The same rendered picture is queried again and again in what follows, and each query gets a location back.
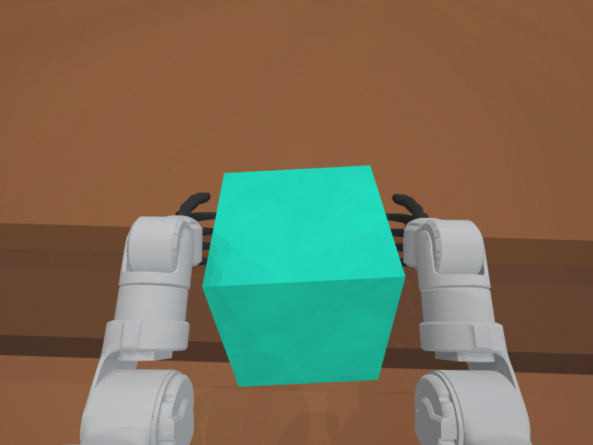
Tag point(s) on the left robot upper arm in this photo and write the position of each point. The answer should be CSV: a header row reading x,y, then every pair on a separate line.
x,y
140,407

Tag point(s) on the robot left forearm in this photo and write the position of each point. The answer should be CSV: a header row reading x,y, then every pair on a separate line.
x,y
149,322

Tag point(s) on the right robot upper arm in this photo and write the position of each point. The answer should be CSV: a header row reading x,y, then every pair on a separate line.
x,y
469,407

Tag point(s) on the robot right forearm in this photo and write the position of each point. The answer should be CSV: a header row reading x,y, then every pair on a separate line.
x,y
458,317

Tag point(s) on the robot right hand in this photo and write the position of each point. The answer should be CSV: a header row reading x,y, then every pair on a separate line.
x,y
414,208

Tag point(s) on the robot left hand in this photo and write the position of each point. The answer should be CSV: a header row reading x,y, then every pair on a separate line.
x,y
188,206

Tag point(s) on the carton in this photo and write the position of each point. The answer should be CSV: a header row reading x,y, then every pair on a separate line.
x,y
303,277

